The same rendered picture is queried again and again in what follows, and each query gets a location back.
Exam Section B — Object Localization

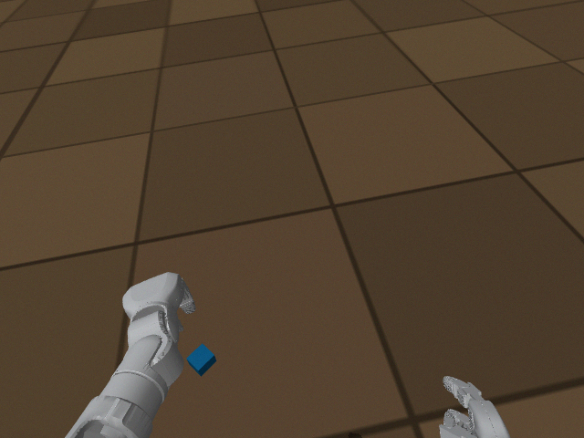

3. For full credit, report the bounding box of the small box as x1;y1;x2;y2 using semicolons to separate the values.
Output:
186;343;216;377

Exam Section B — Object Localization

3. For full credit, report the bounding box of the right robot hand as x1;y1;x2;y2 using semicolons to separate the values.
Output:
439;376;511;438

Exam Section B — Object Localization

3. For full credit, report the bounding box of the left robot hand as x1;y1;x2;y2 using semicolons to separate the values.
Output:
122;272;196;332

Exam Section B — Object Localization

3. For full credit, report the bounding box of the left robot arm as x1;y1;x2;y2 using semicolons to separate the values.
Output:
65;301;184;438

